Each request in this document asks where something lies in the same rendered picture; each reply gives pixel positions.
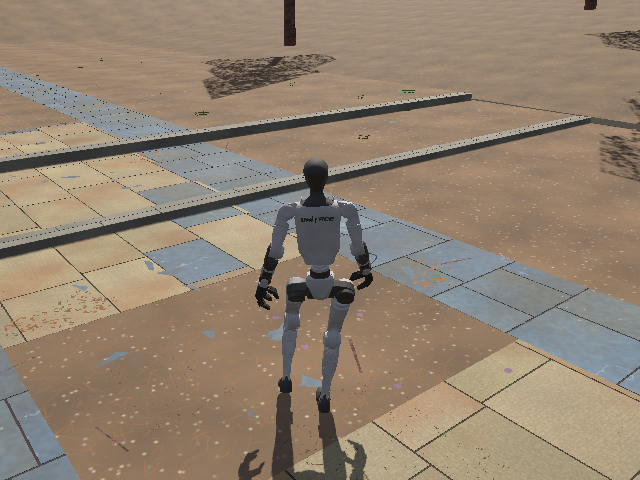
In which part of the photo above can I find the right robot upper arm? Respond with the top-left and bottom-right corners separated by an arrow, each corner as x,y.
338,201 -> 366,256

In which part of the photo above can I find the humanoid robot torso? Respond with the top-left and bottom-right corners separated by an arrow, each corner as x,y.
294,196 -> 341,300

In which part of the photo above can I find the left robot forearm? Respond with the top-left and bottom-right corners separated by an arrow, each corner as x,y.
258,243 -> 279,288

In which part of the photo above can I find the robot left foot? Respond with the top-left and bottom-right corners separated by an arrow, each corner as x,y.
278,376 -> 292,393

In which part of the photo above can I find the left robot upper arm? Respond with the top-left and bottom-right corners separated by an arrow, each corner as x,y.
268,202 -> 297,259

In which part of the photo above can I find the right robot hand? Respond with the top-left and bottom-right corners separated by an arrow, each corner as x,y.
349,271 -> 373,290

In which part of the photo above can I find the left robot hand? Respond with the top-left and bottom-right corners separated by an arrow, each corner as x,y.
255,284 -> 279,310

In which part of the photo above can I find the right robot forearm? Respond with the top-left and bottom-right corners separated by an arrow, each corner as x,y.
355,241 -> 372,275

